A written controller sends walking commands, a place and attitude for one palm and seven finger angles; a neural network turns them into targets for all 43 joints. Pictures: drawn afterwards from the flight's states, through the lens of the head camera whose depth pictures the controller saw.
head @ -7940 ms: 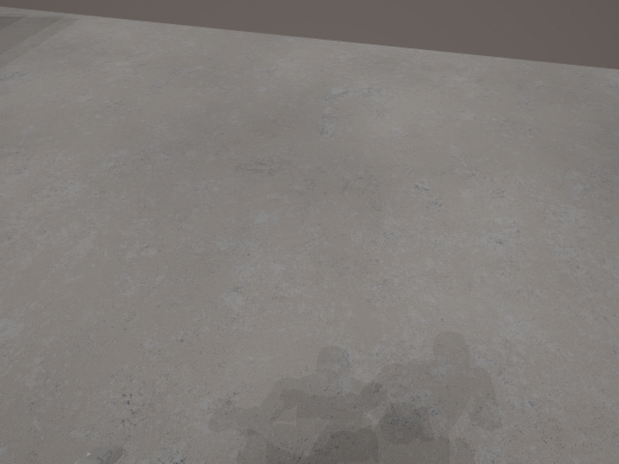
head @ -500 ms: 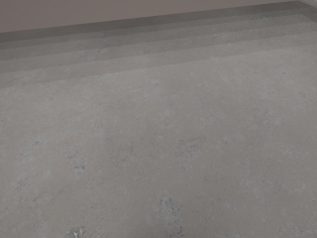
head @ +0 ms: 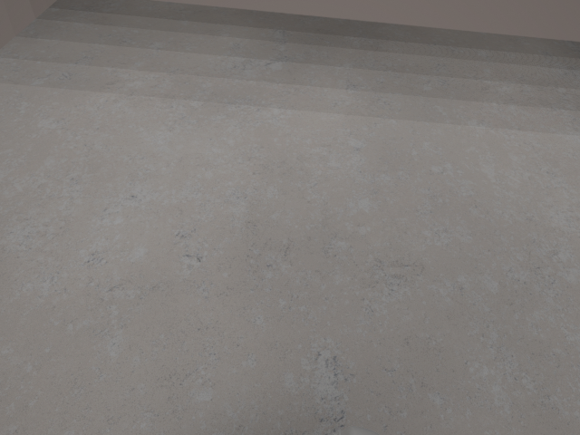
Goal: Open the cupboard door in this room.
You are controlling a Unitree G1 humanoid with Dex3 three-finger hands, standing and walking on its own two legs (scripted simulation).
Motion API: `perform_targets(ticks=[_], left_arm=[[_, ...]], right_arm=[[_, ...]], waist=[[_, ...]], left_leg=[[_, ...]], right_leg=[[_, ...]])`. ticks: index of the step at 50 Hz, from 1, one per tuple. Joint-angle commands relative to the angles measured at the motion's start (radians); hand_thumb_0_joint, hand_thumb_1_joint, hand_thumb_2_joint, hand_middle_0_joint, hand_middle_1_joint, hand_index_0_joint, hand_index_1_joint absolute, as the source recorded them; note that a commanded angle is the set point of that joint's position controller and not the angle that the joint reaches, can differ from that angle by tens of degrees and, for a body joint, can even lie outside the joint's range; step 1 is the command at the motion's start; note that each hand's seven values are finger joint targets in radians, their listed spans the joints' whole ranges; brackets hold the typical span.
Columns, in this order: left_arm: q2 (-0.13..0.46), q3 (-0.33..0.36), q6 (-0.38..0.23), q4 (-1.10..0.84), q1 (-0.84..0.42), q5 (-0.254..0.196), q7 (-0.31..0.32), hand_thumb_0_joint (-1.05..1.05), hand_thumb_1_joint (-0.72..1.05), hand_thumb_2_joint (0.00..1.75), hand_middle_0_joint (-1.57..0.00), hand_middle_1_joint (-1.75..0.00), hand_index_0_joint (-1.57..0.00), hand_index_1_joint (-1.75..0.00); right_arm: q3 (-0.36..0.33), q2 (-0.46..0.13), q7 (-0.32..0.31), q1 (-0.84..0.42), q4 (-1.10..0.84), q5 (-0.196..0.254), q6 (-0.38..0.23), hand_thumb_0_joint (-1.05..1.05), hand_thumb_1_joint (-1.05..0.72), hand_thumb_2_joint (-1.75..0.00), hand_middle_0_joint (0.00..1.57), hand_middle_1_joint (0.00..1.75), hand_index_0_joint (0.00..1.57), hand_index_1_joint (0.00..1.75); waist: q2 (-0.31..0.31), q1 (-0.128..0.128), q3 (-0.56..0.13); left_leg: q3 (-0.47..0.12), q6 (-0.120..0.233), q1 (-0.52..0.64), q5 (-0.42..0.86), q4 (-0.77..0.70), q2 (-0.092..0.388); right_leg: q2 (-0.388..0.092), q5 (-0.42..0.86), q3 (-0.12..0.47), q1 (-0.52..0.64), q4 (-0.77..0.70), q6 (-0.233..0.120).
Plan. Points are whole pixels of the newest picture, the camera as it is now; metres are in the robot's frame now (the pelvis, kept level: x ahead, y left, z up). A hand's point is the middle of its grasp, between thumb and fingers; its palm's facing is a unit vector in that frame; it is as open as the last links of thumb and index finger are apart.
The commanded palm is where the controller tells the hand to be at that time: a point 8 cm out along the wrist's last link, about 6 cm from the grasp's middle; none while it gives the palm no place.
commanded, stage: turn or walk to find it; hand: left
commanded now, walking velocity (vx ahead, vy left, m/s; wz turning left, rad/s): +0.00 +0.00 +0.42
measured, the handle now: out of the picture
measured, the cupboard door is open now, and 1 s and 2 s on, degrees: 0 0 0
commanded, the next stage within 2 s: none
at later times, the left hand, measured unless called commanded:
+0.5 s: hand out of the picture +0.02 +0.15 -0.14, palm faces +0.24 -0.93 -0.27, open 7.4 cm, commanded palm none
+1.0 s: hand out of the picture -0.06 +0.21 -0.16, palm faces +0.44 -0.86 -0.26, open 7.4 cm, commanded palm none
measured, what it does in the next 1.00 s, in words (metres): steps on the spot, turning left: right foot, then left foot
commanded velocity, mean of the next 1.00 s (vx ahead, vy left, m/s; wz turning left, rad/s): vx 0.00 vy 0.00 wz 0.42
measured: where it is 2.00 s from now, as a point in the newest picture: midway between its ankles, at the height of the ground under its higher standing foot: outside the picture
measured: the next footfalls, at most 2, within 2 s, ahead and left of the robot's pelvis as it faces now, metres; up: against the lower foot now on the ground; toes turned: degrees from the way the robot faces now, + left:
right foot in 0.28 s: +0.04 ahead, -0.13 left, +0.00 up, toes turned +2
left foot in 0.72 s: -0.04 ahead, +0.10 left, +0.00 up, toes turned +24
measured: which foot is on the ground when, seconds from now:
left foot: down 0.00-0.28, up 0.30-0.70, down 0.72-1.00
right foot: up 0.00-0.26, down 0.28-0.72, up 0.74-1.00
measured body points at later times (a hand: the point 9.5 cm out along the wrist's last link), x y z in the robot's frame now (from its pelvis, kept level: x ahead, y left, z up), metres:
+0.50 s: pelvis -0.01 -0.05 +0.01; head +0.02 -0.07 +0.46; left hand +0.00 +0.20 -0.12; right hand +0.09 -0.29 -0.15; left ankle -0.07 +0.10 -0.64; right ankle +0.00 -0.14 -0.73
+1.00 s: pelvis -0.03 -0.02 +0.01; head -0.01 +0.00 +0.46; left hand -0.08 +0.25 -0.14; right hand +0.15 -0.20 -0.13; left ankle -0.07 +0.09 -0.73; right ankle +0.02 -0.15 -0.68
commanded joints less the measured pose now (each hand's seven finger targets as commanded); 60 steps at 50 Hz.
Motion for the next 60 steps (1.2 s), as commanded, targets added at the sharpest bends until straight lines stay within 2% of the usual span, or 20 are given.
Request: perform_targets(ticks=[1, 7, 12, 13, 14, 15, 19, 29, 32, 34, 35, 36, 37, 43, 49, 53, 55, 56, 57, 60], left_arm=[[0.049, 0.008, -0.046, -0.097, -0.039, 0.001, -0.004, 0.00, 0.90, 0.90, -0.20, -0.30, -0.20, -0.30], [0.031, 0.001, -0.048, -0.124, -0.069, -0.005, 0.002, 0.00, 0.90, 0.90, -0.20, -0.30, -0.20, -0.30], [0.053, 0.008, -0.071, -0.101, 0.069, -0.005, 0.009, 0.00, 0.90, 0.90, -0.20, -0.30, -0.20, -0.30], [0.118, 0.018, -0.083, -0.101, 0.094, 0.008, 0.015, 0.00, 0.90, 0.90, -0.20, -0.30, -0.20, -0.30], [0.201, 0.034, -0.087, -0.111, 0.082, 0.019, 0.020, 0.00, 0.90, 0.90, -0.20, -0.30, -0.20, -0.30], [0.197, 0.036, -0.086, -0.128, 0.075, 0.009, 0.021, 0.00, 0.90, 0.90, -0.20, -0.30, -0.20, -0.30], [0.092, 0.009, -0.086, -0.168, -0.096, 0.009, 0.020, 0.00, 0.90, 0.90, -0.20, -0.30, -0.20, -0.30], [0.146, 0.025, -0.085, -0.082, 0.080, 0.020, 0.018, 0.00, 0.90, 0.90, -0.20, -0.30, -0.20, -0.30], [0.161, 0.032, -0.079, -0.068, 0.065, 0.018, 0.018, 0.00, 0.90, 0.90, -0.20, -0.30, -0.20, -0.30], [0.149, 0.031, -0.071, -0.067, 0.037, 0.006, 0.016, 0.00, 0.90, 0.90, -0.20, -0.30, -0.20, -0.30], [0.111, 0.028, -0.063, -0.084, 0.049, -0.002, 0.012, 0.00, 0.90, 0.90, -0.20, -0.30, -0.20, -0.30], [0.044, 0.008, -0.058, -0.119, 0.034, -0.004, 0.006, 0.00, 0.90, 0.90, -0.20, -0.30, -0.20, -0.30], [0.055, 0.000, -0.044, -0.133, -0.035, 0.006, 0.013, 0.00, 0.90, 0.90, -0.20, -0.30, -0.20, -0.30], [0.052, 0.007, -0.046, -0.084, -0.021, 0.001, -0.003, 0.00, 0.90, 0.90, -0.20, -0.30, -0.20, -0.30], [0.035, 0.001, -0.048, -0.123, -0.066, -0.002, 0.002, 0.00, 0.90, 0.90, -0.20, -0.30, -0.20, -0.30], [0.041, 0.002, -0.062, -0.113, 0.013, -0.006, 0.005, 0.00, 0.90, 0.90, -0.20, -0.30, -0.20, -0.30], [0.101, 0.015, -0.083, -0.103, 0.081, 0.004, 0.012, 0.00, 0.90, 0.90, -0.20, -0.30, -0.20, -0.30], [0.191, 0.033, -0.091, -0.103, 0.095, 0.018, 0.020, 0.00, 0.90, 0.90, -0.20, -0.30, -0.20, -0.30], [0.202, 0.032, -0.087, -0.117, 0.093, 0.010, 0.019, 0.00, 0.90, 0.90, -0.20, -0.30, -0.20, -0.30], [0.116, 0.015, -0.085, -0.148, -0.049, 0.008, 0.021, 0.00, 0.90, 0.90, -0.20, -0.30, -0.20, -0.30]], right_arm=[[-0.038, -0.201, -0.023, 0.025, -0.054, -0.003, -0.021, 0.00, -0.90, -0.90, 0.20, 0.30, 0.20, 0.30], [-0.050, -0.209, -0.018, 0.047, -0.055, -0.008, -0.009, 0.00, -0.90, -0.90, 0.20, 0.30, 0.20, 0.30], [-0.056, -0.193, -0.010, -0.007, -0.081, 0.001, 0.000, 0.00, -0.90, -0.90, 0.20, 0.30, 0.20, 0.30], [-0.052, -0.142, -0.003, 0.005, -0.090, 0.010, -0.001, 0.00, -0.90, -0.90, 0.20, 0.30, 0.20, 0.30], [-0.039, -0.080, 0.001, 0.003, -0.121, 0.009, 0.000, 0.00, -0.90, -0.90, 0.20, 0.30, 0.20, 0.30], [-0.053, -0.137, -0.002, -0.025, -0.122, -0.002, 0.016, 0.00, -0.90, -0.90, 0.20, 0.30, 0.20, 0.30], [-0.055, -0.119, 0.018, 0.052, -0.049, -0.007, 0.033, 0.00, -0.90, -0.90, 0.20, 0.30, 0.20, 0.30], [-0.023, -0.085, 0.012, -0.066, -0.062, 0.008, 0.018, 0.00, -0.90, -0.90, 0.20, 0.30, 0.20, 0.30], [-0.018, -0.088, 0.006, -0.026, -0.054, 0.012, 0.007, 0.00, -0.90, -0.90, 0.20, 0.30, 0.20, 0.30], [-0.023, -0.110, 0.006, 0.039, -0.036, 0.009, -0.004, 0.00, -0.90, -0.90, 0.20, 0.30, 0.20, 0.30], [-0.036, -0.182, 0.005, 0.070, -0.035, 0.002, -0.015, 0.00, -0.90, -0.90, 0.20, 0.30, 0.20, 0.30], [-0.056, -0.273, 0.001, 0.105, -0.035, -0.001, -0.015, 0.00, -0.90, -0.90, 0.20, 0.30, 0.20, 0.30], [-0.059, -0.280, -0.009, 0.140, -0.015, -0.001, -0.009, 0.00, -0.90, -0.90, 0.20, 0.30, 0.20, 0.30], [-0.034, -0.200, -0.022, 0.003, -0.053, 0.000, -0.020, 0.00, -0.90, -0.90, 0.20, 0.30, 0.20, 0.30], [-0.048, -0.209, -0.016, 0.031, -0.056, -0.007, -0.009, 0.00, -0.90, -0.90, 0.20, 0.30, 0.20, 0.30], [-0.056, -0.209, -0.011, -0.003, -0.072, -0.005, -0.002, 0.00, -0.90, -0.90, 0.20, 0.30, 0.20, 0.30], [-0.052, -0.154, -0.005, 0.008, -0.084, 0.008, -0.005, 0.00, -0.90, -0.90, 0.20, 0.30, 0.20, 0.30], [-0.039, -0.088, 0.001, 0.008, -0.111, 0.010, -0.006, 0.00, -0.90, -0.90, 0.20, 0.30, 0.20, 0.30], [-0.051, -0.129, -0.003, -0.023, -0.119, 0.003, 0.008, 0.00, -0.90, -0.90, 0.20, 0.30, 0.20, 0.30], [-0.057, -0.124, 0.010, 0.004, -0.070, -0.003, 0.028, 0.00, -0.90, -0.90, 0.20, 0.30, 0.20, 0.30]], waist=[[0.203, -0.029, -0.106], [0.199, -0.049, -0.103], [0.163, 0.018, -0.145], [0.004, 0.027, -0.152], [-0.255, 0.027, -0.103], [-0.228, 0.045, -0.095], [-0.084, -0.049, -0.026], [-0.133, 0.043, -0.098], [-0.148, 0.022, -0.136], [-0.084, -0.022, -0.151], [0.098, -0.040, -0.182], [0.370, -0.055, -0.154], [0.307, -0.088, -0.150], [0.196, -0.023, -0.098], [0.202, -0.047, -0.092], [0.209, -0.008, -0.117], [0.043, 0.023, -0.163], [-0.234, 0.031, -0.144], [-0.217, 0.049, -0.131], [-0.078, -0.023, -0.038]], left_leg=[[-0.225, 0.138, 0.139, 0.509, -0.233, 0.231], [-0.297, 0.154, 0.120, 0.493, -0.217, 0.229], [-0.289, 0.080, -0.027, 0.356, -0.094, 0.144], [-0.210, 0.019, -0.166, 0.159, 0.037, 0.057], [-0.075, -0.043, -0.329, -0.220, 0.255, -0.077], [-0.134, -0.036, -0.297, -0.270, 0.435, -0.033], [-0.098, -0.056, -0.280, -0.051, 0.654, 0.007], [0.015, -0.077, -0.184, -0.164, 0.252, 0.016], [0.049, -0.064, -0.093, -0.111, 0.089, 0.009], [0.053, -0.047, 0.082, 0.100, -0.151, 0.021], [-0.113, 0.005, 0.234, 0.287, -0.223, 0.149], [-0.372, 0.122, 0.302, 0.633, -0.238, 0.376], [-0.373, 0.179, 0.224, 0.600, -0.247, 0.403], [-0.203, 0.144, 0.146, 0.541, -0.234, 0.237], [-0.273, 0.155, 0.121, 0.499, -0.219, 0.227], [-0.301, 0.124, 0.042, 0.477, -0.151, 0.190], [-0.229, 0.032, -0.116, 0.244, 0.005, 0.086], [-0.074, -0.039, -0.302, -0.148, 0.211, -0.062], [-0.110, -0.039, -0.281, -0.288, 0.408, -0.042], [-0.116, -0.048, -0.288, -0.133, 0.647, 0.004]], right_leg=[[0.009, 0.055, 0.050, -0.090, 0.053, 0.018], [0.049, 0.027, 0.044, 0.002, -0.168, 0.016], [0.061, 0.275, 0.026, 0.291, -0.581, 0.004], [-0.080, 0.295, 0.169, 0.411, -0.689, -0.035], [-0.320, 0.377, 0.407, 0.416, -0.737, -0.150], [-0.368, 0.321, 0.421, 0.268, -0.768, -0.211], [-0.192, 0.301, 0.146, 0.173, -0.736, -0.155], [-0.241, 0.724, 0.060, 0.377, -0.615, -0.204], [-0.249, 0.766, 0.035, 0.382, -0.551, -0.187], [-0.216, 0.651, -0.033, 0.286, -0.444, -0.112], [-0.138, 0.432, -0.084, 0.121, -0.291, -0.048], [-0.023, -0.105, -0.097, -0.115, -0.111, 0.015], [-0.014, -0.159, -0.004, -0.097, 0.015, 0.010], [0.003, 0.053, 0.046, -0.078, 0.044, 0.022], [0.042, 0.027, 0.038, 0.000, -0.161, 0.021], [0.077, 0.155, 0.018, 0.174, -0.422, 0.010], [-0.041, 0.335, 0.112, 0.406, -0.665, -0.019], [-0.290, 0.471, 0.361, 0.471, -0.704, -0.122], [-0.378, 0.476, 0.387, 0.329, -0.726, -0.210], [-0.243, 0.415, 0.207, 0.209, -0.707, -0.187]])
